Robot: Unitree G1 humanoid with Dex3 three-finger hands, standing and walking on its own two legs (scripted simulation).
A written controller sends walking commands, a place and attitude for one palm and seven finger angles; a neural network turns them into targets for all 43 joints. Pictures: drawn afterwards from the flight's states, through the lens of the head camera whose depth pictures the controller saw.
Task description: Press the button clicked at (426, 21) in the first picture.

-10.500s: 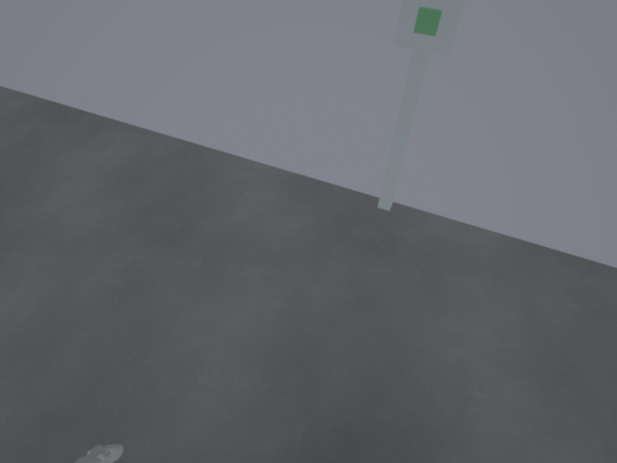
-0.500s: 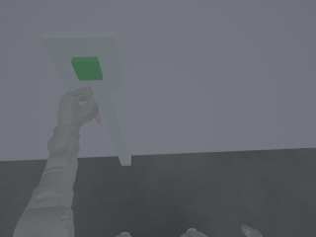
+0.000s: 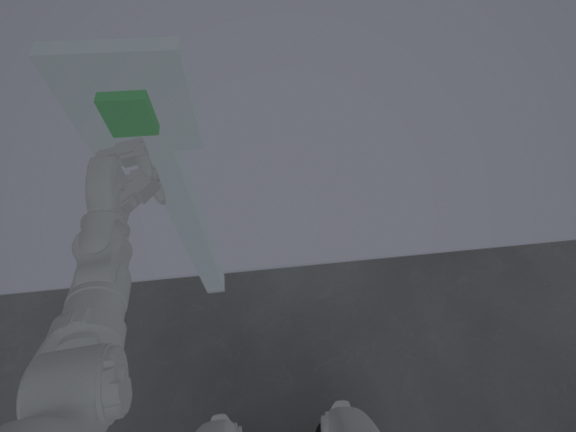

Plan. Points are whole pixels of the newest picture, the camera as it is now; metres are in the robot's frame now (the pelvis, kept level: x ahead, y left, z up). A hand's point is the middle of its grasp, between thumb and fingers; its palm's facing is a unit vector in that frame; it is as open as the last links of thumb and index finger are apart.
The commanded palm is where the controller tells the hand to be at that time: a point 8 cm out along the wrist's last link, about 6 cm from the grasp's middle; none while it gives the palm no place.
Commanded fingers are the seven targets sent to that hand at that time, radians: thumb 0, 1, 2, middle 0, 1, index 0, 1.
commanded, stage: aim a knuckle at the button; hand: left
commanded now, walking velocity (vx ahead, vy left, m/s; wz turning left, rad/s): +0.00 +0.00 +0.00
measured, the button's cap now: (129, 113) +0.54 +0.21 +0.11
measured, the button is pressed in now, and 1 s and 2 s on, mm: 0 0 8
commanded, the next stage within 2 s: press the button with the knuckle in 0.34 s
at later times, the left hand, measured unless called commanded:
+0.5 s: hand (162, 178) +0.45 +0.16 +0.08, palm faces +0.05 -1.00 -0.01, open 3.1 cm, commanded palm +0.42 +0.22 +0.08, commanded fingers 0.00 0.90 0.90 -1.30 -1.50 -1.30 -1.50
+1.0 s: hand (160, 156) +0.48 +0.17 +0.08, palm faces +0.07 -1.00 +0.00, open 3.1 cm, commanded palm +0.45 +0.23 +0.08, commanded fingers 0.00 0.90 0.90 -1.30 -1.50 -1.30 -1.50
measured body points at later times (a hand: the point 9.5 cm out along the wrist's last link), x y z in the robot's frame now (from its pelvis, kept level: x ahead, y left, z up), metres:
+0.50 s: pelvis +0.00 +0.00 +0.00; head +0.08 +0.00 +0.44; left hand +0.44 +0.22 +0.08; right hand +0.08 -0.25 -0.12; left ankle +0.00 +0.13 -0.70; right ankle +0.03 -0.13 -0.70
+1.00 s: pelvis +0.00 +0.00 +0.00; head +0.10 +0.00 +0.44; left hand +0.47 +0.22 +0.08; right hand +0.03 -0.27 -0.12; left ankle +0.00 +0.13 -0.70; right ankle +0.03 -0.13 -0.70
